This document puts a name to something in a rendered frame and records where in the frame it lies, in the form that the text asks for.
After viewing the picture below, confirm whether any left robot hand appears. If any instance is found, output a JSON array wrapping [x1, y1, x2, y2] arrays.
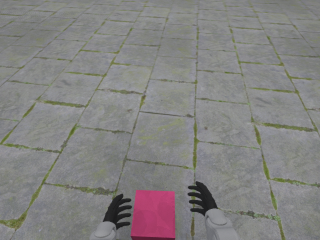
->
[[103, 194, 132, 230]]

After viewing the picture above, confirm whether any robot left forearm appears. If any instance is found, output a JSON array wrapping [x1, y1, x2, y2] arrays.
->
[[89, 221, 117, 240]]

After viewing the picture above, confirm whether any robot right forearm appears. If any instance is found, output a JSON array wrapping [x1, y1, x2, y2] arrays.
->
[[205, 208, 241, 240]]

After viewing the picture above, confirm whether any right robot hand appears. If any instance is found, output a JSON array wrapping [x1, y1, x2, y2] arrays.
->
[[187, 181, 218, 216]]

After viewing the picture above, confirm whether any carton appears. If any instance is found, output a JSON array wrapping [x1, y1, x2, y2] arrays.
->
[[130, 190, 176, 240]]

